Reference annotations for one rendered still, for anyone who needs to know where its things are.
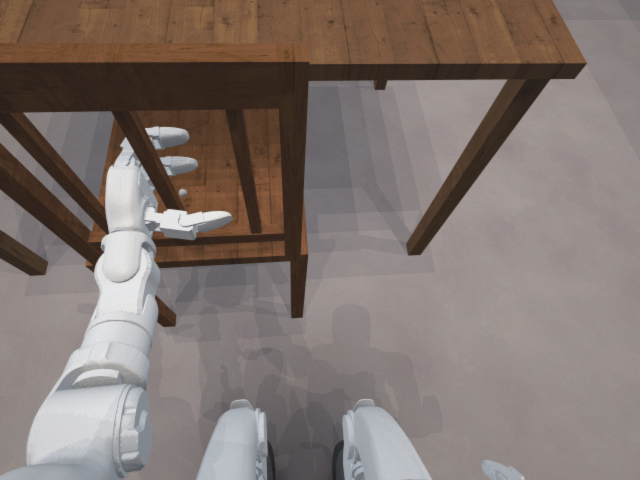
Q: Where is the left robot upper arm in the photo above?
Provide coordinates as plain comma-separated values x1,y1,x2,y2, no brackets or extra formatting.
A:
0,384,152,480

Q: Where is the right robot shin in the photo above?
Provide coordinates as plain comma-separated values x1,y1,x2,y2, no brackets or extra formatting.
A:
343,399,375,480

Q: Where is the right robot thigh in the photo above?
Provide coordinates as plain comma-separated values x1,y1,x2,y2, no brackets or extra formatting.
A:
342,406,432,480

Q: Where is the robot left forearm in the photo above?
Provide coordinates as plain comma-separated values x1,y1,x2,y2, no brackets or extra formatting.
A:
26,230,160,466

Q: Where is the right robot hand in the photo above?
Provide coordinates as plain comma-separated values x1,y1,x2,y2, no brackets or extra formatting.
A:
481,460,524,480

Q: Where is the chair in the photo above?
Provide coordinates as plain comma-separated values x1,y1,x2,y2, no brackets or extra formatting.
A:
0,43,309,327

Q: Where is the left robot hand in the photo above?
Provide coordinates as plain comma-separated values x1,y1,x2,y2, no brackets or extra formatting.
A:
105,127,232,240

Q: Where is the table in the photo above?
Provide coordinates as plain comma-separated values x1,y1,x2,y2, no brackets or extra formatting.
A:
0,0,587,276

